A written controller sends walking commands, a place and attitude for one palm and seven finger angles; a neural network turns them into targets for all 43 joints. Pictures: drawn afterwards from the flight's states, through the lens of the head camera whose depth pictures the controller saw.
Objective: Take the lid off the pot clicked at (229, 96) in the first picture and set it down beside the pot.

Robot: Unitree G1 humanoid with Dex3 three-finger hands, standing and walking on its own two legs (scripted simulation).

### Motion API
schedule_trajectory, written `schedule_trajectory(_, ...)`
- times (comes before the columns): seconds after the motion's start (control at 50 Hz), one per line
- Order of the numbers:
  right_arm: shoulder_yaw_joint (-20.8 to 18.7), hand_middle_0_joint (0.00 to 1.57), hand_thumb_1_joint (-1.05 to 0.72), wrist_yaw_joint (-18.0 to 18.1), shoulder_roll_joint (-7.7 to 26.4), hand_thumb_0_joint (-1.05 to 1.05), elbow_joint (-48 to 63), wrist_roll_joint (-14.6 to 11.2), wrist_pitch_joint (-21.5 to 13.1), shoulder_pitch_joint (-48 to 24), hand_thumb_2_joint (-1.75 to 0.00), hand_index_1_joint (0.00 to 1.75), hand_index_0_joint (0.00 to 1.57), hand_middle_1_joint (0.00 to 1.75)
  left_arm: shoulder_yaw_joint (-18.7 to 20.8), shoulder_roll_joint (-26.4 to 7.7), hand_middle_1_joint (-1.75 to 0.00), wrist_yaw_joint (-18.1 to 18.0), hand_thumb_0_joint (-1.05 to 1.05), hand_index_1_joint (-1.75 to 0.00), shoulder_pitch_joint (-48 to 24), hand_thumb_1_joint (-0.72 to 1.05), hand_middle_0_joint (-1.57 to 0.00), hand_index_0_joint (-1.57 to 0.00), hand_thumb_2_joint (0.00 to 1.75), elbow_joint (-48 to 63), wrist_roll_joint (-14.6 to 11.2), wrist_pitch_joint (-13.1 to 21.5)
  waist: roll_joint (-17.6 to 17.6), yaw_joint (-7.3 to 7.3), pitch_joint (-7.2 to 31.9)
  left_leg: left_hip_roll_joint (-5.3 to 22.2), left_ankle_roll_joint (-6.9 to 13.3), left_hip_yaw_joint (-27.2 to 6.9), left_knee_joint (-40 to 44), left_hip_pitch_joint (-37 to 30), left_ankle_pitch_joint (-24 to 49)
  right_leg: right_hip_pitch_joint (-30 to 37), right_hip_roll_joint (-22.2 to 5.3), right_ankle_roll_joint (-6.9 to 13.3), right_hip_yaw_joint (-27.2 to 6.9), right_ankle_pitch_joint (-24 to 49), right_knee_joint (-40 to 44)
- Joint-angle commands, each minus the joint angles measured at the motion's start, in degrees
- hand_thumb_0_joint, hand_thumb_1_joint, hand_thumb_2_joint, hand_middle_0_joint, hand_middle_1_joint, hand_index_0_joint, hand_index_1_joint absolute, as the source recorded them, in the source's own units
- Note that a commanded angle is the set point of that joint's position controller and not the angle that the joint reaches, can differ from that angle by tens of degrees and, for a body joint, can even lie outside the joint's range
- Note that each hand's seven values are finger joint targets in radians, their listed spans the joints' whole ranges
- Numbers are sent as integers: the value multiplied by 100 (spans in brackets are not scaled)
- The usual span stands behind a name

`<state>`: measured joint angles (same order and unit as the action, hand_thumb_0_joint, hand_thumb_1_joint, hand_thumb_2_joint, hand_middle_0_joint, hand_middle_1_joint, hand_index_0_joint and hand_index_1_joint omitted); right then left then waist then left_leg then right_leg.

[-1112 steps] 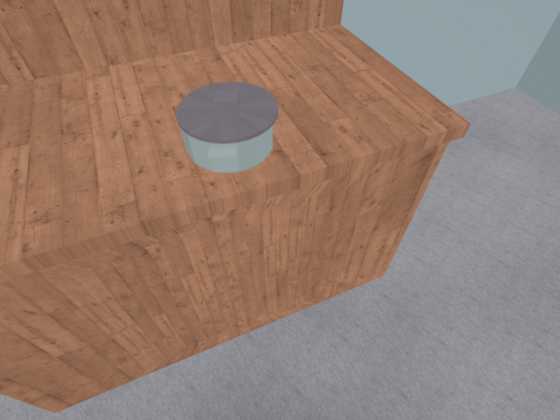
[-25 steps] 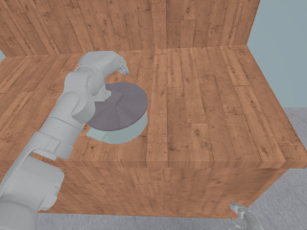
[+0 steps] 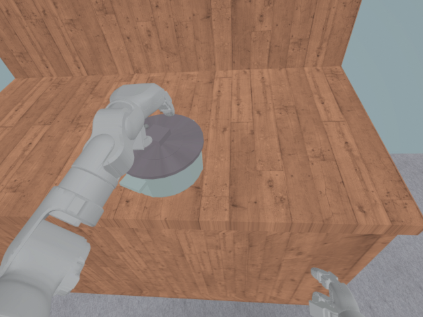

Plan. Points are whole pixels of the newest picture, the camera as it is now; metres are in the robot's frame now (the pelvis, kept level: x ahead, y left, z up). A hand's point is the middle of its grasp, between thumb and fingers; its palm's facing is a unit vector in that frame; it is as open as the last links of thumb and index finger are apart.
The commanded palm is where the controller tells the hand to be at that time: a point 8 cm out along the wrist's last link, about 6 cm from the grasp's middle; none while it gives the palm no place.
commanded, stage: move the open hand above the knob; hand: left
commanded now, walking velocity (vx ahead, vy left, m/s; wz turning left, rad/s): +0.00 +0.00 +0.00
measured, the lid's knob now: (156, 135) +0.46 +0.14 +0.11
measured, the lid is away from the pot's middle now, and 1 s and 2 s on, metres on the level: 0.00 0.00 0.01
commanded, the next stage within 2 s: lower the open fingers around the knob in 0.62 s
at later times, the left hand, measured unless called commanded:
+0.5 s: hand (137, 115) +0.43 +0.15 +0.18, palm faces -0.15 -0.05 -0.99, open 10.0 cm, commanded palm +0.40 +0.15 +0.24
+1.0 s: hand (148, 129) +0.42 +0.13 +0.16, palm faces -0.20 -0.02 -0.98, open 10.0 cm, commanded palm +0.40 +0.14 +0.22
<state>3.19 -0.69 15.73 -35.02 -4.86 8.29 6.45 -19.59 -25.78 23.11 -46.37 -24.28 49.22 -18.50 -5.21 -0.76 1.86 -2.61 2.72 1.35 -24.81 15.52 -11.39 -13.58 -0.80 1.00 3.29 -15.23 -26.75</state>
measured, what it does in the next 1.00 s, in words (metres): stands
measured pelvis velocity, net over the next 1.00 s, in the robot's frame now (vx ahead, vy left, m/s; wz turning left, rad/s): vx -0.01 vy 0.01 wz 0.00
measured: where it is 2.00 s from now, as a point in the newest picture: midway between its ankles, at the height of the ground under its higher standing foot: outside the picture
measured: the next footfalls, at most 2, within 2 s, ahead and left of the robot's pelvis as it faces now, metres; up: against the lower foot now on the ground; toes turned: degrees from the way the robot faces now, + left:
none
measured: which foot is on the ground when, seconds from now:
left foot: down 0.00-1.00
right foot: down 0.00-1.00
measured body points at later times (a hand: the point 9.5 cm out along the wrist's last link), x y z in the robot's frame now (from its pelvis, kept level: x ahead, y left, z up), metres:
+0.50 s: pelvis +0.00 +0.00 +0.00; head +0.01 -0.04 +0.45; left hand +0.44 +0.15 +0.24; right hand +0.18 -0.23 -0.11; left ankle +0.02 +0.09 -0.74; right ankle -0.01 -0.11 -0.74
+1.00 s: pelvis -0.01 +0.01 +0.00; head +0.00 -0.03 +0.45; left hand +0.42 +0.13 +0.22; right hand +0.17 -0.22 -0.11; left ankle +0.02 +0.09 -0.74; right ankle -0.01 -0.11 -0.74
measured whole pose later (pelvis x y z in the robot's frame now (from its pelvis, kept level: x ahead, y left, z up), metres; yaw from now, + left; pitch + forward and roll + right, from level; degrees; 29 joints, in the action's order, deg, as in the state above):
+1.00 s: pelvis -0.01 +0.01 +0.00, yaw +0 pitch +1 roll +0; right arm 3.5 0.3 15.1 -35.9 -4.7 7.2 6.4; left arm -21.0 -24.4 21.6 -47.5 -26.1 49.1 -18.0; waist -4.7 -0.8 1.2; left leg -2.9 3.2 1.7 -24.8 15.4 -10.9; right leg -13.5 -1.1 0.6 2.9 -14.6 -26.7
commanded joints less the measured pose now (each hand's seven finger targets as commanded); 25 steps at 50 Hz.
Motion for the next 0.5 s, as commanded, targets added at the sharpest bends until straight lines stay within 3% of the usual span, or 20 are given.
schedule_trajectory(0.0, -188, 20, -90, 178, 534, 0, 741, 8, -373, -571, -90, 30, 20, 30, 1394, -2104, -8, -300, 0, -8, -4006, -33, -86, -86, 155, 1101, 247, 108, 553, -62, 2250, -11, 191, -302, 84, -1092, 1329, 722, 35, 110, -283, 2087, 225)
schedule_trajectory(0.02, -159, 20, -90, 208, 527, 0, 678, -6, -389, -548, -90, 30, 20, 30, 1283, -1903, -8, -315, 0, -8, -3714, -33, -86, -86, 155, 598, 229, 82, 664, -70, 1911, -5, 185, -271, 100, -967, 1279, 557, 40, 109, -257, 2020, 259)
schedule_trajectory(0.04, -196, 20, -90, 194, 612, 0, 632, -9, -375, -456, -90, 30, 20, 30, 1440, -1953, -8, -352, 0, -8, -3362, -33, -86, -86, 155, 348, 96, 92, 722, -52, 1815, 15, 171, -278, 122, -867, 1237, 592, 26, 116, -228, 1973, 299)
schedule_trajectory(0.06, -142, 20, -90, 185, 538, 0, 647, -19, -386, -504, -90, 30, 20, 30, 1212, -1665, -8, -333, 0, -8, -3033, -33, -86, -86, 155, -33, 131, 71, 789, 0, 1596, 14, 134, -224, 163, -735, 1128, 521, 31, 93, -213, 1849, 272)
schedule_trajectory(0.1, -172, 20, -90, 122, 554, 0, 765, -39, -397, -576, -90, 30, 20, 30, 1007, -1282, -8, -278, 0, -8, -2490, -33, -86, -86, 155, -65, 66, 36, 824, 86, 1636, 29, 112, -228, 135, -729, 1217, 557, 2, 90, -199, 1952, 214)
schedule_trajectory(0.14, -227, 20, -90, 26, 577, 0, 943, -60, -371, -706, -90, 30, 20, 30, 662, -716, -8, -177, 0, -8, -1872, -33, -86, -86, 155, 241, -52, 73, 715, 47, 1767, 23, 121, -229, 23, -891, 1523, 546, -16, 106, -178, 2187, 209)
schedule_trajectory(0.18, -234, 20, -90, -31, 558, 0, 1058, -60, -300, -838, -90, 30, 20, 30, 497, -751, -8, -76, 0, -8, -2351, -33, -86, -86, 155, 1054, 73, 101, 601, 1, 2037, 37, 130, -210, -16, -1044, 1610, 556, -19, 89, -210, 2242, 189)
schedule_trajectory(0.2, -283, 20, -90, -28, 547, 0, 1092, -45, -300, -829, -90, 30, 20, 30, 700, -1019, -8, -79, 0, -8, -2662, -33, -86, -86, 155, 1489, 111, 126, 551, -5, 2244, 34, 172, -212, -57, -1192, 1653, 623, -18, 92, -262, 2291, 199)
schedule_trajectory(0.24, -299, 20, -90, 20, 612, 0, 1027, -22, -301, -784, -90, 30, 20, 30, 975, -1472, -8, -98, 0, -8, -3243, -33, -86, -86, 155, 1809, 54, 173, 553, -100, 2256, 7, 224, -257, -73, -1213, 1600, 645, 1, 104, -273, 2323, 247)
schedule_trajectory(0.26, -291, 20, -90, 68, 591, 0, 940, -11, -338, -626, -90, 30, 20, 30, 1326, -1987, -8, -139, 0, -8, -3680, -33, -86, -86, 155, 1906, 160, 191, 626, -76, 2443, 6, 230, -276, -7, -1273, 1601, 795, 52, 81, -308, 2359, 223)
schedule_trajectory(0.28, -256, 20, -90, 111, 576, 0, 891, -15, -373, -623, -90, 30, 20, 30, 1288, -1963, -8, -163, 0, -8, -3764, -33, -86, -86, 155, 1631, 184, 183, 588, -82, 2320, -6, 232, -277, 12, -1233, 1584, 724, 60, 94, -296, 2333, 216)
schedule_trajectory(0.3, -254, 20, -90, 142, 578, 0, 820, -10, -405, -523, -90, 30, 20, 30, 1524, -2190, -8, -229, 0, -8, -3720, -33, -86, -86, 155, 1471, 187, 188, 547, -33, 2263, 17, 219, -283, 44, -1212, 1523, 714, 53, 98, -291, 2256, 223)
schedule_trajectory(0.32, -209, 20, -90, 160, 558, 0, 760, -20, -417, -533, -90, 30, 20, 30, 1357, -1955, -8, -254, 0, -8, -3500, -33, -86, -86, 155, 1081, 178, 169, 545, -33, 2034, 13, 196, -282, 82, -1107, 1494, 597, 55, 110, -255, 2168, 233)
schedule_trajectory(0.34, -252, 20, -90, 150, 648, 0, 695, -6, -403, -434, -90, 30, 20, 30, 1540, -2024, -8, -317, 0, -8, -3164, -33, -86, -86, 155, 854, 62, 171, 548, -7, 2026, 30, 186, -283, 83, -1066, 1512, 636, 35, 130, -229, 2147, 252)
schedule_trajectory(0.36, -204, 20, -90, 133, 568, 0, 712, -12, -407, -494, -90, 30, 20, 30, 1356, -1821, -8, -332, 0, -8, -3052, -33, -86, -86, 155, 757, 132, 160, 540, 39, 1995, 46, 147, -241, 113, -1022, 1536, 637, 37, 116, -239, 2124, 208)
schedule_trajectory(0.4, -204, 20, -90, 72, 549, 0, 773, -51, -386, -613, -90, 30, 20, 30, 895, -1136, -8, -303, 0, -8, -2462, -33, -86, -86, 155, 410, 88, 40, 635, 55, 1757, 76, 98, -231, 101, -938, 1451, 401, 21, 110, -158, 1969, 195)
schedule_trajectory(0.44, -261, 20, -90, -39, 590, 0, 936, -74, -352, -759, -90, 30, 20, 30, 703, -757, -8, -261, 0, -8, -1901, -33, -86, -86, 155, 725, -35, 38, 545, 71, 1886, 83, 101, -247, -3, -1064, 1760, 417, 3, 134, -161, 2140, 177)
schedule_trajectory(0.46, -248, 20, -90, -79, 543, 0, 1002, -66, -309, -832, -90, 30, 20, 30, 599, -713, -8, -217, 0, -8, -1983, -33, -86, -86, 155, 1064, 20, 39, 587, 80, 2084, 95, 95, -235, -6, -1165, 1786, 461, 13, 108, -153, 2115, 151)
schedule_trajectory(0.48, -252, 20, -90, -75, 547, 0, 1045, -73, -283, -885, -90, 30, 20, 30, 611, -769, -8, -191, 0, -8, -2034, -33, -86, -86, 155, 1112, 49, 25, 692, 52, 2030, 91, 110, -235, -27, -1123, 1710, 431, 23, 106, -151, 2090, 163)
